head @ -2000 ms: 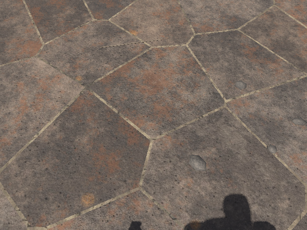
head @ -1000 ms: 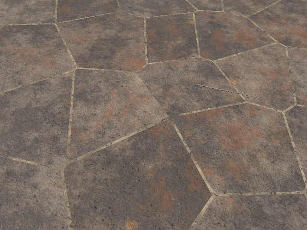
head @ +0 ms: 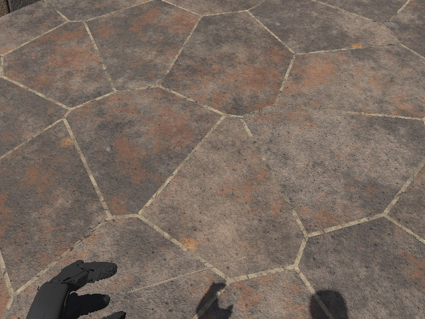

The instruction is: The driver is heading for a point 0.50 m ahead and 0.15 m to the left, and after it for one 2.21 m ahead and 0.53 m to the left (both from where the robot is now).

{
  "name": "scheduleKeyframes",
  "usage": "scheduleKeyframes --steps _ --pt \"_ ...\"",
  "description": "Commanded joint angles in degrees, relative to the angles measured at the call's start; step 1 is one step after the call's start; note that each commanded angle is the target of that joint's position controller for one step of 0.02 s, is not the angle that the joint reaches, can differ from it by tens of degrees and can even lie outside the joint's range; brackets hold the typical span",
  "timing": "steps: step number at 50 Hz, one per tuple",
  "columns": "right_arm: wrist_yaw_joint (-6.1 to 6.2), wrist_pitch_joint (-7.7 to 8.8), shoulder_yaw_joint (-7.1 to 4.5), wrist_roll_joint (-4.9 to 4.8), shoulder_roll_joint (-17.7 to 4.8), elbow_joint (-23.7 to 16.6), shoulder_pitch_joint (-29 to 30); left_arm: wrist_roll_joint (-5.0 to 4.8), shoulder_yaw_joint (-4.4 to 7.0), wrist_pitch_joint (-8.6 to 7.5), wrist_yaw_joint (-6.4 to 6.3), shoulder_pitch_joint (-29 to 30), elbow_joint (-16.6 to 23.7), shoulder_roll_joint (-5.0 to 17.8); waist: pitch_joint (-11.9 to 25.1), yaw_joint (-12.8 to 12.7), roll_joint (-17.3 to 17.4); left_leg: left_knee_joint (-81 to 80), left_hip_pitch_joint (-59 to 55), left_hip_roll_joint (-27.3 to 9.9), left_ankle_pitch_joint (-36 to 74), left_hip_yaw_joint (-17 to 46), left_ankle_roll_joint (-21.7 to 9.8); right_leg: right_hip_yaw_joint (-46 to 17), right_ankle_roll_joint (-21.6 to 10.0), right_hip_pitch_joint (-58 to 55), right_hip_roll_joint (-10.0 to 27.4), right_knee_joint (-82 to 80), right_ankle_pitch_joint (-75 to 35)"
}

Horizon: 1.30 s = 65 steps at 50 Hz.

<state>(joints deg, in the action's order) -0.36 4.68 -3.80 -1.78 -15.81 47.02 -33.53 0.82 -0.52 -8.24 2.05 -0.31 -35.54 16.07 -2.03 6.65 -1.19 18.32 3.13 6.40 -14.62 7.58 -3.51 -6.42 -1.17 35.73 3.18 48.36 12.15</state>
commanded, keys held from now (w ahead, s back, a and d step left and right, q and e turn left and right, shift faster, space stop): w+q+shift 0.40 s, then q+shift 0.18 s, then e+shift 0.42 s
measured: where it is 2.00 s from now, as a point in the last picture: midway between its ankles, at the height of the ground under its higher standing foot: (171, 247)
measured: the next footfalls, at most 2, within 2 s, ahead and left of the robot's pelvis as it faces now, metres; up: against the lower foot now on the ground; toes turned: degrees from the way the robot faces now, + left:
right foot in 0.14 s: +0.34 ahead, -0.18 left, +0.00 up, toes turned +12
left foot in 0.56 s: +0.65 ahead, +0.20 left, +0.00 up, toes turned +33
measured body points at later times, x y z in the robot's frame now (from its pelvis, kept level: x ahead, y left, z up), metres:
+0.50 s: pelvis +0.42 +0.00 -0.03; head +0.43 +0.04 +0.42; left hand +0.27 +0.27 -0.16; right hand +0.76 -0.10 -0.06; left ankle +0.59 +0.19 -0.69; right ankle +0.30 -0.19 -0.74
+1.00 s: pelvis +0.63 +0.10 +0.00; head +0.66 +0.11 +0.45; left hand +0.60 +0.40 -0.12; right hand +0.90 -0.06 -0.10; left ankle +0.61 +0.18 -0.74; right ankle +0.77 -0.01 -0.70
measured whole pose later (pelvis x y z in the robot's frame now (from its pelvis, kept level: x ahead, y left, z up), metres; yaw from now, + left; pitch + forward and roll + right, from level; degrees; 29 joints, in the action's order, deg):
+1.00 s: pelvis +0.63 +0.10 +0.00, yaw +25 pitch +0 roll +2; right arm 1.0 0.5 -2.2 1.7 -14.9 41.8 -6.1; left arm -1.2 3.1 1.8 -0.5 -14.3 -42.3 16.9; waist -3.1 -0.4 -2.2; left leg 21.5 11.3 3.1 -10.7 -10.0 -5.0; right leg -1.4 5.5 31.9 7.3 49.6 12.1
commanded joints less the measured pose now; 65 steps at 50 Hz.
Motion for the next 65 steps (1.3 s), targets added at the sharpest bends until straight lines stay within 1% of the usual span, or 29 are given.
scheduleKeyframes --steps 1,5,7,8,9,10,12,13,15,19,22,25,27,28,29,30,31,32,33,35,40,47,55,57,58,59,60,62,65 --pt "0.99 1.70 -2.51 -0.75 -10.5 -8.2 11.6 -0.34 0.59 -0.81 0.52 0.5 3.3 3.3 -4.2 -6.3 4.3 -13.0 25.6 -12.3 -0.1 14.3 -9.4 2.0 2.6 -22.7 -2.3 -10.6 -17.6" --pt "0.82 0.29 -2.25 -1.20 -9.1 -6.6 6.4 -1.59 3.48 -0.18 -1.30 -1.2 3.2 7.9 -2.2 -7.7 4.4 -1.2 15.2 -12.3 5.6 14.2 -4.9 1.4 2.4 -27.0 -3.1 -16.6 -9.9" --pt "0.38 -0.22 -1.31 0.68 -7.3 -7.7 8.0 -1.84 5.74 0.08 -2.21 -17.7 0.9 10.9 9.9 -17.2 3.5 25.0 21.8 -8.0 14.4 9.7 -0.6 -1.0 -0.5 -47.5 1.5 -13.4 -2.4" --pt "0.55 0.23 0.89 0.46 0.6 -8.8 1.7 -0.87 6.85 0.99 -2.43 -26.9 -0.7 15.7 21.4 -15.6 -13.0 47.7 34.8 -2.6 -10.6 4.3 1.7 -25.5 -7.6 -64.3 16.4 -18.9 19.1" --pt "1.00 0.57 2.08 -3.01 0.8 -10.7 -0.6 -1.39 7.08 1.68 -1.59 -27.8 -2.0 16.8 24.4 -13.4 -26.2 62.0 44.8 -5.1 -14.5 2.3 1.5 -50.5 -11.0 -64.8 22.7 -32.0 38.7" --pt "1.57 0.21 1.24 -3.63 -3.1 -10.2 5.2 -1.76 6.23 1.97 -1.81 -23.4 -1.3 11.9 13.6 -14.2 -16.7 66.8 49.8 -8.0 -9.4 0.7 1.8 -45.3 -9.6 -57.0 20.6 -34.4 38.5" --pt "1.28 -0.46 0.91 -0.87 -4.1 -11.3 14.1 -0.07 5.22 2.58 -2.05 -19.1 -2.9 7.2 3.1 -12.5 -3.4 64.8 47.8 -12.6 -4.0 -2.0 1.2 -25.5 -8.1 -42.8 17.0 -33.0 15.9" --pt "0.71 -1.16 0.60 -0.42 -3.4 -12.0 15.0 0.90 4.83 2.51 -2.17 -16.7 -3.7 5.3 1.2 -10.0 -4.8 62.1 44.8 -14.4 -2.9 -1.1 1.0 -19.2 -8.2 -37.1 15.3 -33.4 9.2" --pt "-0.17 -3.13 0.73 -1.17 -1.3 -13.1 16.7 -0.01 4.41 2.18 -2.07 -13.4 -5.3 2.3 -1.7 -7.3 -5.7 58.7 43.0 -16.8 -4.3 -0.8 0.7 -9.0 -6.9 -31.3 13.6 -35.6 2.1" --pt "-1.39 -3.83 1.42 -0.13 -1.3 -16.2 20.8 -0.78 5.50 1.21 -2.52 -10.0 -5.9 5.8 -4.7 -4.7 -1.7 48.9 43.2 -17.9 6.5 -1.9 1.6 5.0 -6.4 -27.4 12.9 -40.5 -8.6" --pt "-3.06 -2.92 1.30 0.95 -2.9 -17.0 27.7 -0.97 6.13 1.46 -3.15 -10.1 -6.2 9.0 -7.7 -6.8 3.6 30.9 35.1 -13.6 19.1 -9.8 0.6 16.5 -3.4 -26.3 7.7 -40.9 -19.4" --pt "-4.42 -2.44 -0.37 1.00 -6.2 -16.7 25.3 -1.58 7.30 2.22 -3.59 -13.9 -6.7 15.2 -1.7 -4.9 -0.9 23.0 21.4 -5.3 19.9 -16.6 -1.1 18.7 -1.4 -32.7 8.2 -29.2 -52.5" --pt "-3.84 -3.49 -3.74 0.49 -12.7 -12.9 8.9 -2.74 7.96 3.20 -3.37 -12.8 -5.4 17.1 7.4 4.0 -2.8 22.1 0.9 -1.3 17.8 -15.9 -4.7 17.8 -0.5 -29.3 9.1 -6.4 -61.5" --pt "-2.44 -4.42 -5.05 0.19 -15.0 -11.1 3.8 -3.00 6.90 2.76 -2.77 -14.4 -5.5 13.0 8.9 5.5 3.2 19.0 -12.7 -3.0 22.9 -10.3 -6.8 17.2 2.7 -18.2 5.3 10.4 -32.9" --pt "-1.14 -4.91 -5.00 0.52 -19.6 -13.1 8.9 0.18 4.36 1.89 -1.81 -17.4 -3.8 3.9 8.1 -1.6 24.0 19.3 -19.8 -12.1 54.9 5.9 -12.6 15.9 5.3 -3.5 -6.9 37.5 25.2" --pt "-1.68 -3.06 -3.55 4.20 -19.1 -18.3 12.9 -1.14 3.49 0.89 -1.20 -27.7 -2.5 7.9 29.6 -5.1 18.8 10.2 -28.9 -28.4 42.2 35.4 -24.7 -0.4 4.8 3.2 -7.5 49.0 26.1" --pt "-2.29 -2.68 -3.25 3.60 -15.5 -19.8 16.1 -2.14 4.52 1.19 -1.58 -21.0 -3.3 13.7 29.9 -1.9 4.2 4.6 -21.5 -26.6 28.5 34.8 -21.1 -2.5 3.3 -0.9 -4.1 44.4 19.7" --pt "-2.44 -1.93 -2.50 2.48 -13.5 -18.4 18.9 -2.89 4.44 2.03 -2.32 -17.7 -2.5 12.5 18.7 -4.4 -0.8 2.6 -10.6 -24.8 23.5 28.2 -18.3 -0.3 3.3 1.1 -1.7 37.9 15.5" --pt "-2.19 -1.27 -1.35 1.58 -10.0 -17.3 21.4 -2.22 4.09 3.28 -3.41 -17.7 -3.9 11.0 13.8 -6.4 -4.8 2.7 -2.4 -23.1 24.1 23.0 -15.6 0.4 3.7 -0.3 1.8 33.4 12.9" --pt "-1.98 -0.57 -0.39 3.47 -8.4 -15.3 23.4 -2.44 4.27 5.74 -4.02 -20.4 -5.8 10.8 9.7 -8.7 -1.5 1.8 12.1 -21.2 34.2 14.2 -13.9 0.3 4.0 -9.0 4.3 28.6 11.9" --pt "-0.58 0.34 0.28 4.42 -6.7 -10.1 25.6 -1.86 3.86 7.27 -4.57 -18.9 -6.7 6.2 8.9 -8.7 2.0 -1.5 15.0 -18.5 41.4 -3.3 -12.7 0.4 6.4 -11.2 3.9 14.6 3.3" --pt "1.81 -3.32 -0.69 3.62 -7.7 -8.1 27.0 -2.05 5.05 9.02 -2.97 -11.0 -2.5 6.9 3.4 -4.9 4.5 -5.1 5.5 -21.3 17.7 -7.5 -11.6 3.9 7.1 -2.7 5.2 3.1 -2.0" --pt "1.53 -5.81 -2.38 0.88 -9.7 -8.0 27.7 -2.39 5.84 10.22 0.01 -11.8 1.3 5.7 5.4 -5.8 6.7 6.8 -3.4 -25.0 33.0 -13.1 -6.7 11.3 2.3 -8.7 0.9 -11.6 4.6" --pt "1.13 -5.19 -2.38 0.15 -8.2 -6.9 26.2 -1.81 7.70 10.08 -1.02 -18.6 0.2 9.1 7.7 -9.6 1.5 21.3 3.8 -19.5 29.7 -18.1 0.3 8.1 -2.4 -22.9 -1.2 -24.1 -15.0" --pt "0.77 -4.29 -1.70 2.59 -5.9 -10.1 28.2 -1.25 10.34 9.92 -2.55 -22.4 0.7 19.0 9.6 -9.3 -15.2 39.6 23.2 -11.6 3.1 -20.5 6.2 -12.8 -10.5 -37.2 12.1 -23.0 -48.2" --pt "0.52 -3.73 -1.01 4.20 -4.8 -12.4 32.1 0.50 9.88 9.14 -2.33 -21.9 2.4 19.2 15.8 -10.1 -17.4 51.2 36.0 -3.7 -24.5 -10.2 8.2 -26.9 -21.2 -43.3 19.0 -23.5 -53.4" --pt "0.25 -3.70 -1.63 3.26 -7.2 -11.4 33.3 0.26 9.19 8.22 -1.62 -20.6 2.9 16.3 16.6 -11.4 -7.5 55.2 37.7 -5.3 -23.4 -3.2 7.1 -21.8 -20.0 -42.9 17.4 -24.4 -49.3" --pt "1.13 -3.66 -1.72 2.11 -6.7 -10.6 32.9 -2.30 8.72 8.06 -2.26 -14.5 3.4 13.5 10.4 -7.9 -1.6 50.1 39.8 -6.9 -14.1 -2.5 6.2 -14.5 -13.8 -37.7 11.0 -24.8 -36.6" --pt "1.65 -3.93 -1.78 2.26 -6.4 -9.8 32.0 -2.19 8.20 9.54 -3.78 -10.5 5.3 12.3 9.5 -5.8 -4.6 42.6 34.1 -5.1 -7.4 -2.5 7.9 -12.8 -11.7 -31.5 7.1 -25.6 -34.0"
Velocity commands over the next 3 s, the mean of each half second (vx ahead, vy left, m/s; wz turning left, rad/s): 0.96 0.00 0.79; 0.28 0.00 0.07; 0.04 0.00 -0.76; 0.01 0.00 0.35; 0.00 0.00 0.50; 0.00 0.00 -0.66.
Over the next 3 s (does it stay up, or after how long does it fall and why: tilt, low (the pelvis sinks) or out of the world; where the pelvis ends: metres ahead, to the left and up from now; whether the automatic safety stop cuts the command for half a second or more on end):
stays up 0.74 0.09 -0.01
